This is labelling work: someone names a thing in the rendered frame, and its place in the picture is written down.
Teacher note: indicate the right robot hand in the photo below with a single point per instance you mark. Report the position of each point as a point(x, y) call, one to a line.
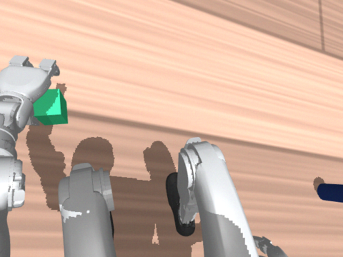
point(266, 247)

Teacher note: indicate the left robot hand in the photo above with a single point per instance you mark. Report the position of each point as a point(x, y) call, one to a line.
point(23, 78)

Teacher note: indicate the left robot arm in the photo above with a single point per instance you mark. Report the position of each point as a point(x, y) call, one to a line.
point(15, 110)

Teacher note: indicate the right robot foot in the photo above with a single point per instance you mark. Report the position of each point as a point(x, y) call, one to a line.
point(174, 202)

